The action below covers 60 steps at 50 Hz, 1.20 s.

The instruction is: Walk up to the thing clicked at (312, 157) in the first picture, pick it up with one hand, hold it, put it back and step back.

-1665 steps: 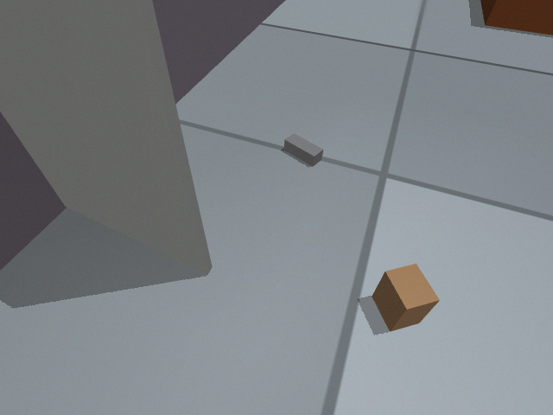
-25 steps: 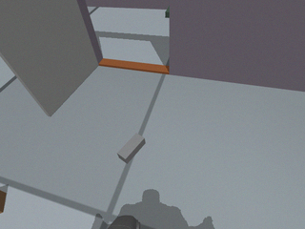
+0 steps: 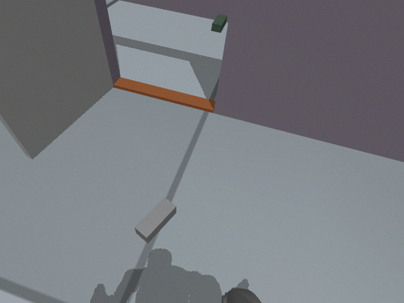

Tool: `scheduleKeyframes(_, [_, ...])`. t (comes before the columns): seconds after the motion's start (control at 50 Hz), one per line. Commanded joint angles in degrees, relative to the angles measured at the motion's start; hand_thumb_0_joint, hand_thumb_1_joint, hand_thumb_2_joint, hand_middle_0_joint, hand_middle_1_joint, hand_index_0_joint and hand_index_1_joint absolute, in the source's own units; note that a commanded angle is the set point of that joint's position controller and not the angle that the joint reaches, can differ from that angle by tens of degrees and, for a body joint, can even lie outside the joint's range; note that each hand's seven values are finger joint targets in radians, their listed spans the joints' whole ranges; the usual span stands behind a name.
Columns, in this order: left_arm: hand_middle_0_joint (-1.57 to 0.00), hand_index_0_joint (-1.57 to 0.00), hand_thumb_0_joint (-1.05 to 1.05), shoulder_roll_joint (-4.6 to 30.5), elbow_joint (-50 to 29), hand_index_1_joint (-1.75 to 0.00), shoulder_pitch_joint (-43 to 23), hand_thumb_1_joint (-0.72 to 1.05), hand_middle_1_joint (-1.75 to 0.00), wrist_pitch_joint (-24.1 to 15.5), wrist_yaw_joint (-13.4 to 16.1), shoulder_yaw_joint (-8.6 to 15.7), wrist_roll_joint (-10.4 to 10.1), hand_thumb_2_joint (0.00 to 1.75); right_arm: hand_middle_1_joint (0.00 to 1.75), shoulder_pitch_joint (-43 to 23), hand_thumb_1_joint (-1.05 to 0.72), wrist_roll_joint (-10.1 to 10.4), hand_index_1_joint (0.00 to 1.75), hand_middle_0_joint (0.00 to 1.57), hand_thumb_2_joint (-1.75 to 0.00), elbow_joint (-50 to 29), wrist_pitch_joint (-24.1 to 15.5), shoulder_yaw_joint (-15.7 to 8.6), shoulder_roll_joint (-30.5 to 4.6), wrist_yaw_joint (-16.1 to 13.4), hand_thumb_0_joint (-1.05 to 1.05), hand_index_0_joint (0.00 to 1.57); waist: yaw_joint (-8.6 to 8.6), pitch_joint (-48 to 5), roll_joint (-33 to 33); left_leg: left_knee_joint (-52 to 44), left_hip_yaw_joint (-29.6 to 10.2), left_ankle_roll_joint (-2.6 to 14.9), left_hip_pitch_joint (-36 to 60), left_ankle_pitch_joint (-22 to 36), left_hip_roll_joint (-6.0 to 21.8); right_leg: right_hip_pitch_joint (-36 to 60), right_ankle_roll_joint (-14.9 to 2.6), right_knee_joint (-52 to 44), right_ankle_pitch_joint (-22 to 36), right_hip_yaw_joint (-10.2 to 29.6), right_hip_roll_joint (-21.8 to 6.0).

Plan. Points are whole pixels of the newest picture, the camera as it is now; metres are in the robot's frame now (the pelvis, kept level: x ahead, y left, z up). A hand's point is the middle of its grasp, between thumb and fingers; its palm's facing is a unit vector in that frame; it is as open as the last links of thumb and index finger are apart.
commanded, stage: walk up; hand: left
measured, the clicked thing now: (156, 219) +0.60 +0.18 -0.73
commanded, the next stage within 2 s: none
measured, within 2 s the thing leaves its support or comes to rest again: neither
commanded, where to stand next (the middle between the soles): +0.20 -0.02 m, yaw -3 degrees
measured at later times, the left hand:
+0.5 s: hand (84, 287) +0.17 +0.24 -0.12, palm faces -0.05 -0.89 -0.45, open 7.4 cm
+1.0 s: hand (84, 287) +0.17 +0.25 -0.16, palm faces -0.01 -0.94 -0.34, open 7.4 cm
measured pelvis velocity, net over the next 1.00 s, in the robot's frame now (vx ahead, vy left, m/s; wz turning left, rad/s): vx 0.13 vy -0.01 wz -0.01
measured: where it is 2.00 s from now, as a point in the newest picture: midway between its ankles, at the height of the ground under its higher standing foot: outside the picture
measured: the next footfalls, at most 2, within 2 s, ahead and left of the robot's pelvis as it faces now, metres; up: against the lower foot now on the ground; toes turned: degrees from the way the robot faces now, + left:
right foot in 0.22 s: +0.19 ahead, -0.15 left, +0.00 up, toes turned -3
left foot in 0.60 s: +0.19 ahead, +0.12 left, +0.00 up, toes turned +0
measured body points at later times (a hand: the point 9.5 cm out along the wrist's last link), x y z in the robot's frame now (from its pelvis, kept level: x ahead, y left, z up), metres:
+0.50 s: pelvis +0.09 -0.03 +0.00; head +0.12 -0.07 +0.44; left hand +0.17 +0.28 -0.09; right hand +0.15 -0.35 -0.15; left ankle +0.14 +0.12 -0.70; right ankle +0.15 -0.15 -0.73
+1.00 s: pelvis +0.13 -0.01 +0.00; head +0.14 -0.01 +0.45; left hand +0.18 +0.30 -0.13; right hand +0.23 -0.30 -0.12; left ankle +0.16 +0.12 -0.73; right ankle +0.15 -0.14 -0.73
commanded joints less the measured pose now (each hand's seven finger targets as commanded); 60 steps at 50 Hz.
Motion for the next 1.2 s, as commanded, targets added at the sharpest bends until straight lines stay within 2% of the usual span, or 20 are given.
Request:
scheduleKeyframes(0.0, [-0.2,-0.2,0.0,9.4,-2.8,-0.3,3.5,0.9,-0.3,-0.7,-0.2,3.2,0.6,0.9,0.3,1.7,-0.9,-0.3,0.3,0.2,-0.9,-4.1,-0.8,-5.2,-16.5,-1.1,0.0,0.2,-0.65,-0.3,13.9,-15.5,-10.9,11.95,2.4,-0.1,12.6,-3.9,1.99,-9.2,3.7,-0.7,-2.3])
scheduleKeyframes(0.06, [-0.2,-0.2,0.0,9.2,-3.4,-0.3,-0.5,0.9,-0.3,-1.2,-0.5,3.4,1.1,0.9,0.3,2.6,-0.9,-0.7,0.3,0.2,-0.9,-4.3,-0.4,-5.5,-17.2,-0.7,0.0,0.2,-1.82,0.5,13.1,-15.3,-10.4,12.35,0.0,-3.6,12.9,-0.5,1.95,-17.1,5.4,-2.5,-2.2])
scheduleKeyframes(0.12, [-0.2,-0.2,0.0,7.9,-2.3,-0.3,0.2,0.9,-0.3,-1.7,0.3,3.3,1.2,0.9,0.3,0.2,-0.9,-0.6,0.3,0.2,-0.9,-4.7,0.5,-4.6,-16.1,-0.9,0.0,0.2,-0.13,-0.3,12.2,-9.3,-8.3,11.5,-2.7,8.2,12.6,5.6,1.73,-21.7,8.7,-4.3,0.1])
scheduleKeyframes(0.14, [-0.2,-0.2,0.0,7.4,-1.5,-0.3,1.6,0.9,-0.3,-2.0,0.7,3.3,1.3,0.9,0.3,-0.6,-0.9,-0.4,0.3,0.2,-0.9,-4.9,0.8,-4.4,-15.8,-1.1,0.0,0.2,1.21,-1.7,10.8,-5.2,-7.8,10.53,-3.5,11.6,12.7,10.2,1.37,-25.1,11.6,-4.4,0.9])
scheduleKeyframes(0.18, [-0.2,-0.2,0.0,8.8,0.6,-0.3,6.1,0.9,-0.3,-2.7,1.6,3.7,1.4,0.9,0.3,-1.0,-0.9,0.2,0.3,0.2,-0.9,-5.4,1.5,-3.1,-12.3,-1.3,0.0,0.2,3.54,-6.2,3.7,6.7,-3.6,6.65,-4.6,11.1,8.0,20.3,0.66,-32.5,17.0,-4.4,2.6])
scheduleKeyframes(0.2, [-0.2,-0.2,0.0,12.2,0.5,-0.3,7.1,0.9,-0.3,-3.1,2.2,4.6,1.8,0.9,0.3,1.6,-0.9,0.7,0.3,0.2,-0.9,-5.5,1.5,-2.1,-9.1,-1.4,0.0,0.2,4.08,-9.4,-5.7,16.6,-0.5,3.85,-8.0,2.9,3.9,25.3,-1.52,-36.1,16.7,3.2,-3.2])
scheduleKeyframes(0.22, [-0.2,-0.2,0.0,16.1,-1.1,-0.3,7.3,0.9,-0.3,-3.3,2.4,5.6,1.8,0.9,0.3,4.9,-0.9,0.5,0.3,0.2,-0.9,-5.5,1.8,-1.1,-6.8,-1.3,0.0,0.2,3.02,-10.7,-13.8,25.8,-0.2,1.2,-16.1,-16.7,-2.0,28.6,-5.86,-40.9,12.0,24.4,-16.1])
scheduleKeyframes(0.26, [-0.2,-0.2,0.0,17.5,-2.5,-0.3,3.0,0.9,-0.3,-2.4,2.3,5.5,0.9,0.9,0.3,5.3,-0.9,-0.5,0.3,0.2,-0.9,-2.6,3.3,-3.4,-14.4,-2.5,0.0,0.2,2.86,-6.9,-7.6,31.7,-4.8,1.09,-18.6,-22.3,0.0,23.1,-14.01,-41.8,2.1,31.2,-20.5])
scheduleKeyframes(0.32, [-0.2,-0.2,0.0,13.4,-2.9,-0.3,0.6,0.9,-0.3,-2.1,2.7,4.0,0.7,0.9,0.3,4.2,-0.9,0.1,0.3,0.2,-0.9,-0.1,3.6,-3.5,-13.9,-2.2,0.0,0.2,1.62,-4.7,-5.0,30.1,-7.7,0.47,-18.1,-14.7,2.0,19.2,-9.75,-41.5,5.6,16.9,-13.0])
scheduleKeyframes(0.4, [-0.2,-0.2,0.0,12.5,-3.6,-0.3,-1.3,0.9,-0.3,-1.9,2.7,3.4,1.4,0.9,0.3,4.1,-0.9,-0.6,0.3,0.2,-0.9,1.5,4.1,-2.8,-11.7,-1.9,0.0,0.2,1.15,-4.8,-6.6,22.8,-5.1,-1.1,-12.8,-10.2,1.1,13.9,-9.43,-40.0,14.0,8.4,-9.6])
scheduleKeyframes(0.52, [-0.2,-0.2,0.0,12.2,-3.2,-0.3,-6.8,0.9,-0.3,-0.1,2.6,2.9,1.3,0.9,0.3,1.9,-0.9,-0.8,0.3,0.2,-0.9,4.7,3.7,-2.7,-10.6,-2.1,0.0,0.2,0.33,-5.2,-7.5,8.8,-1.9,-1.26,-0.2,-3.2,0.4,4.1,-8.25,-36.1,6.3,5.5,-9.7])
scheduleKeyframes(0.56, [-0.2,-0.2,0.0,10.5,-2.8,-0.3,-8.6,0.9,-0.3,0.8,2.4,2.2,0.8,0.9,0.3,2.3,-0.9,-0.9,0.3,0.2,-0.9,6.3,3.3,-3.0,-11.1,-2.4,0.0,0.2,-0.69,-5.2,-4.0,3.6,-2.3,-0.4,5.2,-0.4,-0.1,-0.4,-6.0,-33.3,0.1,5.4,-8.9])
scheduleKeyframes(0.58, [-0.2,-0.2,0.0,9.3,-2.6,-0.3,-8.8,0.9,-0.3,1.1,2.4,1.5,0.7,0.9,0.3,1.7,-0.9,-1.2,0.3,0.2,-0.9,6.4,3.0,-3.0,-11.8,-2.7,0.0,0.2,-1.19,-5.0,-2.1,-0.1,-4.3,0.24,5.8,-1.5,0.9,-1.3,-4.6,-32.0,-1.7,5.3,-8.1])
scheduleKeyframes(0.62, [-0.2,-0.2,0.0,5.6,-1.3,-0.3,-6.2,0.9,-0.3,1.7,2.1,0.3,-0.2,0.9,0.3,-4.4,-0.9,-1.6,0.3,0.2,-0.9,4.5,2.1,-2.9,-16.1,-2.9,0.0,0.2,1.77,-3.4,11.2,-13.9,-25.6,4.56,-3.1,-17.7,13.9,0.4,0.08,-23.2,-7.3,-0.6,0.8])
scheduleKeyframes(0.64, [-0.2,-0.2,0.0,8.9,1.4,-0.3,-6.0,0.9,-0.3,2.0,2.5,1.4,-0.2,0.9,0.3,-8.0,-0.9,-0.9,0.3,0.2,-0.9,4.6,2.4,-3.0,-18.1,-2.7,0.0,0.2,1.94,-1.1,12.9,-15.8,-26.4,8.09,-12.6,-23.0,16.4,8.8,0.25,-18.1,-7.8,-1.4,1.5])
scheduleKeyframes(0.7, [-0.2,-0.2,0.0,8.6,4.7,-0.3,-5.0,0.9,-0.3,1.5,2.1,1.4,0.2,0.9,0.3,-10.5,-0.9,-1.0,0.3,0.2,-0.9,5.6,2.6,-1.2,-13.8,-2.6,0.0,0.2,3.13,-0.8,11.5,-11.6,-15.3,3.85,-12.7,-17.2,9.0,13.7,0.15,-26.9,-0.1,-1.1,1.0])
scheduleKeyframes(0.74, [-0.2,-0.2,0.0,8.7,5.9,-0.3,-6.2,0.9,-0.3,1.1,2.1,1.2,0.2,0.9,0.3,-9.9,-0.9,-0.6,0.3,0.2,-0.9,6.6,2.4,-0.9,-13.0,-2.4,0.0,0.2,2.28,-3.9,12.7,-9.2,-13.5,1.78,-8.7,-9.8,7.6,15.7,-0.06,-30.6,5.6,-0.5,0.8])
scheduleKeyframes(0.86, [-0.2,-0.2,0.0,8.4,8.6,-0.3,-10.2,0.9,-0.3,1.1,1.9,0.2,0.3,0.9,0.3,-12.4,-0.9,-0.3,0.3,0.2,-0.9,8.6,3.0,-0.5,-12.8,-2.6,0.0,0.2,1.39,-3.5,9.6,-11.4,-12.9,1.21,-5.3,-13.8,7.1,14.2,0.19,-35.3,3.0,1.6,-0.8])
scheduleKeyframes(1.02, [-0.2,-0.2,0.0,8.0,11.6,-0.3,-12.5,0.9,-0.3,0.1,2.2,-0.2,0.0,0.9,0.3,-12.5,-0.9,0.5,0.3,0.2,-0.9,11.8,2.4,-0.3,-11.9,-2.9,0.0,0.2,0.37,-10.7,3.0,-6.7,-8.8,0.79,6.7,14.5,6.3,18.1,0.54,-38.0,23.0,2.3,-4.1])
scheduleKeyframes(1.18, [-0.2,-0.2,0.0,7.3,13.3,-0.3,-14.7,0.9,-0.3,0.6,2.4,-0.4,0.3,0.9,0.3,-15.5,-0.9,0.2,0.3,0.2,-0.9,13.9,3.4,-0.3,-10.9,-2.7,0.0,0.2,0.56,-6.9,0.5,-10.4,-8.1,0.12,8.0,9.3,5.8,15.9,1.18,-42.5,16.1,2.5,-4.3])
